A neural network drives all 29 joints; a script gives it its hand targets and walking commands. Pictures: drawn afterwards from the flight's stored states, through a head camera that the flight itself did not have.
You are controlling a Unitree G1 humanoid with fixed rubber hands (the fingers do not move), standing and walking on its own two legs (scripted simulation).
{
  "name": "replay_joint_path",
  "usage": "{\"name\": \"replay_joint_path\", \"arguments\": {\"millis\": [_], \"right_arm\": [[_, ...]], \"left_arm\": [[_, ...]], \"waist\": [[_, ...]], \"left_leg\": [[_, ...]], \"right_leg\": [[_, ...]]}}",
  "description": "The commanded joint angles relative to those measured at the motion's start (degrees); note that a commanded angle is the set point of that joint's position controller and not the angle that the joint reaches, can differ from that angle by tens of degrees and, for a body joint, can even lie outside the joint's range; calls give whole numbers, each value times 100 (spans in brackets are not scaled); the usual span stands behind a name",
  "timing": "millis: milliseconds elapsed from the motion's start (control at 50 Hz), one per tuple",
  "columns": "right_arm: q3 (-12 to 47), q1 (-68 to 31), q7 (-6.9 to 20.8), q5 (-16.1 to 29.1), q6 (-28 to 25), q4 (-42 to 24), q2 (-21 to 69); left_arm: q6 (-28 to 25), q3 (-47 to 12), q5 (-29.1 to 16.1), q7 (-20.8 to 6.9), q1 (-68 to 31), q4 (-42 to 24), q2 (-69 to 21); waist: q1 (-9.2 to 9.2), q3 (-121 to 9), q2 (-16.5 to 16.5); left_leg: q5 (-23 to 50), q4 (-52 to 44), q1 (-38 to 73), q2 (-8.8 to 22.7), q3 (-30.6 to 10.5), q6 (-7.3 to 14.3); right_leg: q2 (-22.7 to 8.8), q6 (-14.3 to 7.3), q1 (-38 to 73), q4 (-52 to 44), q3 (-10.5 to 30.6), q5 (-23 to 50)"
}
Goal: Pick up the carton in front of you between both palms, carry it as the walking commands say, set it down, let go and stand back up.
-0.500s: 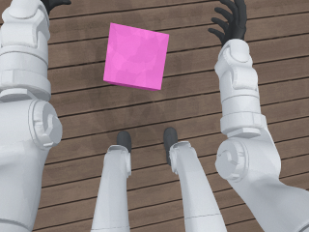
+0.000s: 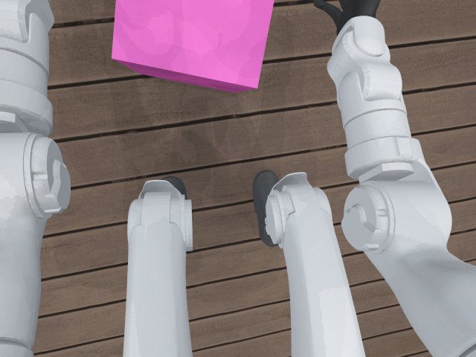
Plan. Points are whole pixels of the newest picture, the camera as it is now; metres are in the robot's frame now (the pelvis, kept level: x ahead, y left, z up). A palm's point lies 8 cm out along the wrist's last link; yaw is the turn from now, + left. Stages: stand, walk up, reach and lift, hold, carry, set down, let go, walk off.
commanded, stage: reach and lift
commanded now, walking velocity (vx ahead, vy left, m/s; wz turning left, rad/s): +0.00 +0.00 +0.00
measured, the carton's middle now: (196, 22) +0.55 +0.06 -0.35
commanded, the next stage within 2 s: none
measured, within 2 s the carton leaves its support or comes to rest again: leaves its support in 1.18 s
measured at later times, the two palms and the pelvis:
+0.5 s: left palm out of the picture +0.57 +0.23 -0.29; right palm (316, 31) +0.53 -0.13 -0.28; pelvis -0.01 +0.01 -0.10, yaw -2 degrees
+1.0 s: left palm out of the picture +0.57 +0.21 -0.27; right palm (299, 27) +0.54 -0.10 -0.27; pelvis -0.02 +0.01 -0.10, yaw -2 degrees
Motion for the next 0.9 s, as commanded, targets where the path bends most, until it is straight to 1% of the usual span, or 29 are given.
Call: {"name": "replay_joint_path", "arguments": {"millis": [0, 40, 60, 100, 160, 220, 240, 260, 280, 340, 380, 420, 480, 500, 580, 620, 660, 720, 780, 800, 820, 840, 860, 880], "right_arm": [[126, -1577, -30, 200, -19, -427, -656], [170, -1896, -44, 300, 2, -337, -777], [157, -2024, -46, 313, 5, -232, -847], [128, -2230, -29, 304, -5, -31, -924], [100, -2444, 24, 274, -67, 295, -989], [86, -2629, 75, 248, -169, 555, -1077], [106, -2704, 85, 247, -213, 567, -1124], [146, -2789, 90, 238, -260, 589, -1156], [183, -2842, 87, 226, -302, 613, -1172], [316, -2905, 50, 312, -387, 579, -1164], [453, -2858, 40, 502, -411, 550, -958], [544, -2708, 47, 661, -394, 691, -786], [541, -2507, -7, 710, -390, 632, -735], [523, -2445, -26, 694, -396, 637, -750], [305, -2228, -36, 453, -394, 840, -710], [191, -2258, -26, 320, -404, 865, -689], [125, -2342, -24, 239, -412, 846, -678], [181, -2549, -3, 248, -401, 796, -479], [298, -2851, 85, 256, -361, 785, 89], [335, -3017, 166, 189, -316, 774, 547], [223, -3037, 223, 8, -272, 793, 753], [259, -3238, 388, -154, -221, 719, 1447], [372, -3570, 631, -234, -152, 681, 2404], [402, -3793, 872, -316, -59, 668, 3100]], "left_arm": [[-17, -312, -262, 2, -2314, -449, 789], [9, -393, -345, 4, -2512, -370, 899], [19, -445, -370, 14, -2599, -274, 936], [26, -534, -404, 29, -2757, -70, 955], [-7, -639, -448, 30, -2932, 177, 949], [-70, -755, -505, 30, -3094, 330, 929], [-103, -756, -525, 36, -3177, 285, 935], [-142, -743, -554, 41, -3246, 222, 941], [-180, -751, -594, 48, -3286, 184, 972], [-261, -809, -694, 92, -3297, 161, 1104], [-291, -882, -702, 104, -3270, 195, 1115], [-306, -965, -707, 80, -3188, 244, 1095], [-294, -1018, -712, 57, -3112, 130, 1021], [-281, -1023, -717, 59, -3056, 129, 967], [-217, -1006, -657, 12, -2807, 323, 733], [-205, -966, -610, -23, -2798, 352, 666], [-204, -924, -571, -42, -2862, 332, 655], [-190, -1010, -585, -83, -3019, 307, 464], [-148, -1105, -548, -166, -3262, 305, -119], [-103, -1142, -502, -259, -3417, 309, -616], [-64, -1054, -378, -338, -3414, 371, -905], [-7, -1136, -263, -502, -3579, 305, -1711], [72, -1278, -194, -720, -3727, 278, -2713], [154, -1248, -99, -938, -3696, 289, -3509]], "waist": [[-71, -7007, 1247], [-18, -6990, 1274], [-17, -6858, 1251], [-37, -6493, 1200], [-72, -5984, 1112], [-109, -5619, 1058], [-83, -5549, 1027], [-40, -5468, 927], [-34, -5453, 818], [-26, -5563, 650], [62, -5601, 681], [151, -5615, 782], [185, -5858, 974], [171, -5896, 1014], [11, -5278, 990], [-32, -5015, 948], [-32, -4927, 911], [29, -4840, 864], [127, -4709, 804], [139, -4646, 793], [83, -4553, 817], [23, -4423, 881], [48, -4382, 897], [98, -4302, 916]], "left_leg": [[1832, -361, 4179, 194, 448, -23], [1724, -130, 4141, 239, 470, -26], [1551, -59, 4019, 258, 464, -17], [1270, 71, 3837, 297, 409, 0], [1095, 306, 3608, 346, 327, 11], [1164, 560, 3492, 376, 248, 9], [1178, 636, 3354, 367, 252, 8], [1244, 704, 3199, 350, 258, 17], [1382, 779, 3186, 344, 242, 30], [1783, 1015, 3445, 330, 188, 75], [1991, 1114, 3536, 334, 201, 103], [2205, 1178, 3617, 352, 217, 106], [2428, 1213, 3898, 358, 249, 76], [2474, 1217, 3960, 354, 250, 64], [2095, 1154, 3503, 352, 203, 44], [1872, 1105, 3202, 350, 207, 41], [1704, 1066, 3010, 342, 232, 49], [1474, 998, 2868, 323, 263, 80], [1268, 954, 2853, 278, 272, 113], [1197, 950, 2860, 237, 272, 121], [1123, 956, 2841, 204, 285, 111], [1048, 954, 2801, 138, 285, 124], [1092, 956, 2798, 73, 272, 151], [1175, 991, 2746, 31, 285, 164]], "right_leg": [[99, 76, 2977, -46, -727, 1593], [86, 57, 2907, 210, -750, 1460], [67, 49, 2878, 317, -762, 1346], [30, 49, 2682, 508, -790, 1132], [-12, 49, 2430, 796, -808, 980], [-34, 52, 2263, 1083, -809, 1020], [-33, 32, 2315, 1160, -789, 1043], [-30, 26, 2423, 1249, -779, 1138], [-24, 42, 2513, 1347, -783, 1285], [17, 75, 2581, 1543, -790, 1617], [54, 74, 2654, 1614, -783, 1819], [97, 67, 2649, 1685, -784, 1977], [153, 47, 2602, 1701, -812, 2082], [163, 37, 2556, 1696, -825, 2086], [165, 29, 2230, 1622, -823, 1786], [165, 24, 2219, 1592, -798, 1674], [170, 16, 2320, 1573, -772, 1620], [192, 1, 2472, 1530, -748, 1521], [255, -12, 2592, 1500, -724, 1386], [289, -25, 2664, 1497, -710, 1326], [327, -31, 2686, 1506, -719, 1266], [380, -64, 2680, 1522, -711, 1215], [466, -76, 2541, 1565, -751, 1239], [519, -74, 2373, 1611, -774, 1236]]}}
